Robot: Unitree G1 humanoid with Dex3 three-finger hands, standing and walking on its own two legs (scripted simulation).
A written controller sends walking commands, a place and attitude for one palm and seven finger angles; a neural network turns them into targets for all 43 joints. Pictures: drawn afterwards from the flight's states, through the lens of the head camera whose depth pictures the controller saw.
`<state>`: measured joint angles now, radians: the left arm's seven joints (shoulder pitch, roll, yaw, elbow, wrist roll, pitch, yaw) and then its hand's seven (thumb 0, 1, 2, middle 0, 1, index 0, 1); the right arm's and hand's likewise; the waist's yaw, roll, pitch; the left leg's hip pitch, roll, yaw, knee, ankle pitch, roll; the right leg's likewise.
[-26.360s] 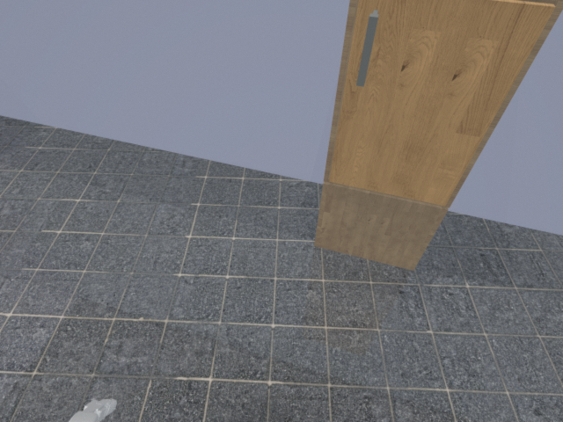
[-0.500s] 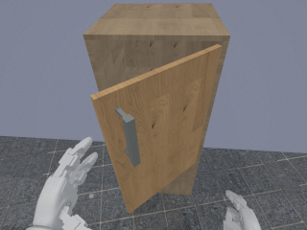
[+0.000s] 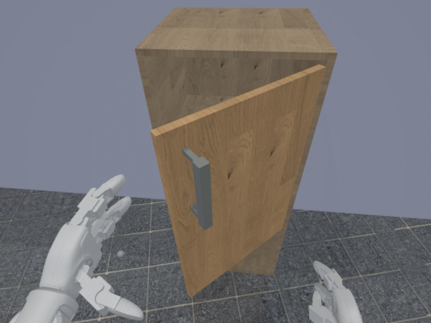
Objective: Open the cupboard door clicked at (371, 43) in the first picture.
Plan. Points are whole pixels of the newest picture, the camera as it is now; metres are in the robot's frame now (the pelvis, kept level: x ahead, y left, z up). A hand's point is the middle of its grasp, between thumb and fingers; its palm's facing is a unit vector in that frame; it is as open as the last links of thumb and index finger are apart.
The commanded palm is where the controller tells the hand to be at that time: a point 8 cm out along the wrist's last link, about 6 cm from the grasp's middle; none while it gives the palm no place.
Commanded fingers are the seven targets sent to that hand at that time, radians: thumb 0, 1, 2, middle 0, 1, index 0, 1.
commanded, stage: draw the hand back to the body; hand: left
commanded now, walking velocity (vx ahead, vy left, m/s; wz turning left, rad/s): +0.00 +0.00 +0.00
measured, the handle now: (197, 190) +0.30 +0.07 +0.14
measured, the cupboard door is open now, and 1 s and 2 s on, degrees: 43 43 43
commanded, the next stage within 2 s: step back with the hand held close in 1.10 s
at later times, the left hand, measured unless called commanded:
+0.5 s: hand (74, 225) +0.20 +0.23 +0.16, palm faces +0.32 -0.87 -0.38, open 11.8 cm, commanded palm +0.15 +0.28 +0.18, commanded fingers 0.00 0.55 0.75 -0.19 -0.30 -0.19 -0.30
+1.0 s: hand (67, 214) +0.22 +0.25 +0.17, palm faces +0.38 -0.84 -0.40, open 7.5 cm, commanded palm +0.17 +0.30 +0.19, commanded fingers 0.00 0.90 0.90 -0.20 -0.30 -0.20 -0.30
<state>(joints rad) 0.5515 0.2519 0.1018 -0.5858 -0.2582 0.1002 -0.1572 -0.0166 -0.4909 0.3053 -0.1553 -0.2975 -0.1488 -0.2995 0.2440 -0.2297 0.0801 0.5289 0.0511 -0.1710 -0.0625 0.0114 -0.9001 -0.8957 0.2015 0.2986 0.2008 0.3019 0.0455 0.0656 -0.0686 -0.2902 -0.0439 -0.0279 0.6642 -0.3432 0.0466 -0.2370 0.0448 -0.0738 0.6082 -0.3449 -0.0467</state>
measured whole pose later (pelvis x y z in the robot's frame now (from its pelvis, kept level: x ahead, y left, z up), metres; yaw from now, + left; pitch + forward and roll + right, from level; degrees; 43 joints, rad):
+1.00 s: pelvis +0.02 +0.00 +0.02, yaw -2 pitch -3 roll -1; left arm 0.49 0.35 0.30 -0.41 -0.07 -0.07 0.11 0.01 0.87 0.89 -0.21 -0.30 -0.20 -0.30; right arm 0.19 -0.23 0.03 0.62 0.01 -0.05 -0.07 0.01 -0.90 -0.90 0.20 0.30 0.20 0.30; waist 0.06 0.06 0.01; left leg -0.11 -0.04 0.00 0.42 -0.26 0.05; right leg -0.06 0.05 -0.03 0.37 -0.25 -0.04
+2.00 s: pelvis -0.09 +0.04 -0.01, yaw -1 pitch -1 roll -2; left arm 0.53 0.40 0.39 -0.56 -0.02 -0.20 0.16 0.01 0.89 0.90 -0.22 -0.30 -0.21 -0.30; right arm 0.24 -0.23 0.01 0.57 0.01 -0.02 -0.07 0.01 -0.90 -0.90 0.20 0.30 0.20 0.30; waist -0.01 0.00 0.05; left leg -0.46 -0.06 0.02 0.69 -0.32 0.06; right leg -0.40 0.01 -0.05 0.60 -0.18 -0.01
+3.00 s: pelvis -0.32 +0.11 +0.00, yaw -2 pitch +1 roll +1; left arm 0.43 0.41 0.42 -0.45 -0.03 -0.22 0.17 0.01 0.89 0.90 -0.21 -0.30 -0.21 -0.30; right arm 0.27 -0.24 -0.02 0.68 0.00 -0.15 -0.11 0.01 -0.90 -0.90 0.20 0.30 0.20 0.30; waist 0.00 -0.06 -0.04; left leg -0.23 0.02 0.01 0.56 -0.37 -0.01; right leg -0.34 -0.04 -0.03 0.71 -0.41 0.00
